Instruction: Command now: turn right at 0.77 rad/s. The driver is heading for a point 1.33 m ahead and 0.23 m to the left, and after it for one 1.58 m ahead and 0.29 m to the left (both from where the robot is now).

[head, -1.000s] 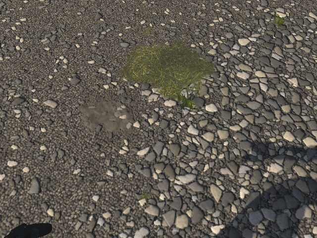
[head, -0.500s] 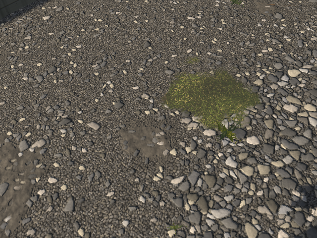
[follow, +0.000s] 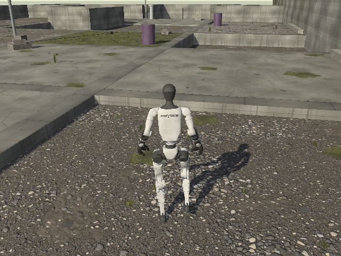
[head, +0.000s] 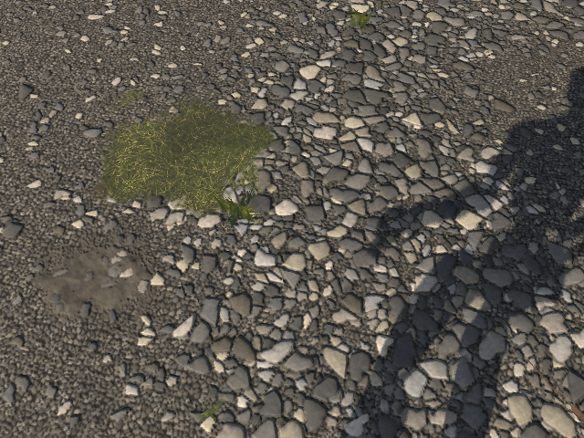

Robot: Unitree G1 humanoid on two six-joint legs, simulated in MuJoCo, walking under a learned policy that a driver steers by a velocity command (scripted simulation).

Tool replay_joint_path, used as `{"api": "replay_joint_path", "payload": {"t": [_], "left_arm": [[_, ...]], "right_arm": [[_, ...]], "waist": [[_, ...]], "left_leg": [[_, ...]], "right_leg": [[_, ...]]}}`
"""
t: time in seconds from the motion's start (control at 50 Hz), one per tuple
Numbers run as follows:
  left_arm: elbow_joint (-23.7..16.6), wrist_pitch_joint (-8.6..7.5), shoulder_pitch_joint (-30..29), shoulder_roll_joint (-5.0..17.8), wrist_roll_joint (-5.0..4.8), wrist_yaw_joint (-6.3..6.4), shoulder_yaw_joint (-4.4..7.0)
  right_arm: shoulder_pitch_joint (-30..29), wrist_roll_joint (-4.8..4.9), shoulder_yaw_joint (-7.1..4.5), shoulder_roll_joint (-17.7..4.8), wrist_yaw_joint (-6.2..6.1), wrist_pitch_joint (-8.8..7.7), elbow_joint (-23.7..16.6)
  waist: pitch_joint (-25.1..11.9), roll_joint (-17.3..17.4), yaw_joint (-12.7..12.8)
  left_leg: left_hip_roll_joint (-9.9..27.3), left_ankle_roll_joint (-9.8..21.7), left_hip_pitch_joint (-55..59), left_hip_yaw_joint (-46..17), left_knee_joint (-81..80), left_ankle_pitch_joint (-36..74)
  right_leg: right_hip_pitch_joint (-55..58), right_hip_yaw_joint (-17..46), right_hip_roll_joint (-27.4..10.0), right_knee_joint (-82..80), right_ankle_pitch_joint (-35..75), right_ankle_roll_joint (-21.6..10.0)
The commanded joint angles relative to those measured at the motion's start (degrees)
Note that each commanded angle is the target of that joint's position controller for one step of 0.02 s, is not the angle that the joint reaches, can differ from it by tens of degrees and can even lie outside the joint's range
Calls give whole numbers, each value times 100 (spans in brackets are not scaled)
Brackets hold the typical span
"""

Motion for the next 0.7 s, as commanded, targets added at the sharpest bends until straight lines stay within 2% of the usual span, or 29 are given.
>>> {"api": "replay_joint_path", "payload": {"t": [0.02,0.08,0.1,0.14,0.16,0.18,0.2,0.22,0.24,0.26,0.28,0.3,0.32,0.34,0.36,0.4,0.46,0.52,0.54,0.58,0.6,0.62,0.64,0.66,0.68,0.7], "left_arm": [[-675,-90,-542,315,59,-36,26],[-704,-45,-557,271,78,-34,13],[-713,-19,-616,253,62,-36,2],[-748,-30,-667,224,-24,-100,-29],[-659,-68,-514,246,-47,-137,-25],[-457,-127,-191,244,-34,-151,-20],[-171,-189,361,348,-12,-125,30],[123,-260,1263,651,1,-72,170],[199,-393,1981,1317,137,-13,304],[38,-602,1726,1203,104,-15,277],[65,-752,1536,806,120,-19,147],[89,-848,1335,550,145,-24,61],[117,-879,1059,360,148,-34,-1],[109,-905,884,212,193,-34,-55],[104,-952,797,140,239,-24,-64],[165,-1057,842,188,281,-1,-33],[312,-1137,919,283,312,63,-13],[519,-1133,1197,344,267,131,-25],[584,-1105,1282,399,256,157,-26],[661,-1001,1397,675,277,256,5],[683,-916,1431,857,273,332,39],[652,-827,1343,1040,256,412,84],[571,-753,1112,1197,246,449,130],[429,-732,736,1296,228,409,165],[274,-807,267,1203,142,306,138],[178,-1040,221,-95,291,118,-229]], "right_arm": [[81,50,-381,-1208,53,-44,-270],[2,176,-421,-1301,187,-60,-179],[134,242,-451,-1359,233,-85,-117],[359,355,-455,-1417,294,-189,29],[285,403,-426,-1388,306,-231,78],[172,429,-384,-1310,315,-261,130],[173,414,-305,-1114,326,-302,200],[121,311,-149,-776,352,-364,231],[-330,211,0,-407,385,-487,-200],[-582,415,-114,-847,388,-609,-297],[-621,608,-180,-1045,423,-662,-319],[-386,605,-194,-1079,436,-670,-215],[-258,487,-212,-1082,438,-664,-122],[-99,442,-227,-1045,462,-618,-18],[94,446,-201,-926,486,-561,99],[211,456,-133,-711,495,-477,180],[-128,436,-65,-609,470,-455,48],[-599,419,32,-425,584,-504,-107],[-754,431,60,-360,645,-529,-175],[-895,472,39,-405,730,-568,-310],[-800,516,-4,-500,744,-555,-350],[-482,557,-65,-634,743,-506,-335],[219,578,-179,-862,720,-418,-222],[1368,556,-379,-1293,656,-300,24],[2718,485,-575,-1619,530,-204,366],[2729,418,-487,-1576,428,-142,630]], "waist": [[-610,687,-224],[-694,751,-140],[-813,762,-205],[-736,825,-204],[-584,813,-53],[-473,733,156],[-525,535,394],[-842,52,819],[-1123,-1409,1133],[-911,-676,1137],[-407,-544,1056],[-137,-509,812],[36,-379,596],[168,-495,421],[181,-497,310],[201,-286,262],[501,-150,307],[710,-15,457],[734,-13,474],[487,-269,357],[244,-508,197],[-31,-771,-81],[-418,-967,-538],[-950,-945,-1151],[-1346,-502,-1842],[-807,1416,-1300]], "left_leg": [[1759,1063,996,-870,-441,3332],[1820,1029,931,-686,-252,3698],[1903,1005,961,-731,-355,2915],[2056,963,742,-990,-765,219],[2052,898,420,-1022,-886,-828],[1953,809,-11,-881,-791,-1259],[1750,669,-611,-575,-338,-1239],[1375,403,-1596,-185,965,-605],[444,-213,-3780,210,3564,-1569],[288,-195,-4803,-944,4767,-1754],[409,-48,-5181,-1539,5022,-1135],[492,17,-5129,-1669,4967,-556],[562,-22,-4965,-1818,4738,-107],[657,-77,-4623,-1864,4580,291],[659,-143,-4393,-1843,4609,658],[625,-268,-4241,-1800,4594,1270],[502,-329,-4046,-1495,3840,1961],[386,-142,-3702,-870,2848,2327],[309,-40,-3558,-639,2530,2290],[-56,206,-3043,-125,2147,1970],[-250,321,-2802,53,2105,1693],[-400,422,-2410,133,2099,1399],[-496,558,-1668,120,2214,1056],[-526,781,-317,-90,2300,766],[-393,1042,1655,-687,1538,1062],[85,1258,2478,-1720,1784,732]], "right_leg": [[-358,-148,-69,-519,-42,-90],[216,-344,137,-1219,-236,-288],[374,-426,207,-1408,-366,-372],[697,-391,200,-1886,-631,-659],[1050,-452,233,-2313,-564,-847],[1678,-621,346,-2842,-306,-1027],[2670,-745,524,-3196,-166,-1199],[4174,-154,295,-3342,-231,-1433],[5449,2625,-1249,-3995,-1692,-2273],[5142,3697,-1858,-4666,-2307,-2749],[4848,3104,-1778,-4793,-2342,-2578],[4566,2401,-1567,-4807,-1835,-2306],[4237,1760,-1354,-4873,-1129,-2052],[3838,1119,-1134,-4933,-417,-1780],[3583,646,-956,-4997,117,-1607],[3260,-38,-785,-5152,900,-1429],[2836,-822,-561,-5480,1672,-1200],[2912,-1370,-479,-5549,2786,-860],[3023,-1494,-499,-5453,3458,-748],[3433,-1642,-571,-4863,6183,-598],[3771,-1672,-650,-4412,7524,-573],[3983,-1683,-781,-3851,8579,-595],[3974,-1629,-915,-3014,9343,-666],[3519,-1494,-956,-1742,9492,-778],[2282,-1419,-576,243,7797,-860],[94,-1028,611,2805,-681,-871]]}}
Keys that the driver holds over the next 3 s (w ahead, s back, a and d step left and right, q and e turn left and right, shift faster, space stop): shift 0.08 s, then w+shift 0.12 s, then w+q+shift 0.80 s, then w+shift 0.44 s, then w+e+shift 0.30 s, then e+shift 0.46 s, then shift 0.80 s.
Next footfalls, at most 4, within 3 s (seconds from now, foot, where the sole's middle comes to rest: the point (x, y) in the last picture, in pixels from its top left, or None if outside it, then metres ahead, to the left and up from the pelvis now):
0.22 right None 0.04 -0.16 -0.78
0.68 left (294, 419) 0.47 -0.01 -0.78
1.10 right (318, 255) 0.90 -0.08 -0.78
1.58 left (143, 199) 1.08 0.42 -0.78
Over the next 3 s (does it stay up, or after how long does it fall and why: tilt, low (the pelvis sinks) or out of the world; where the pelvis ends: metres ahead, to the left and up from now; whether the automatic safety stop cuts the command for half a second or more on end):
stays up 1.45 0.47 -0.01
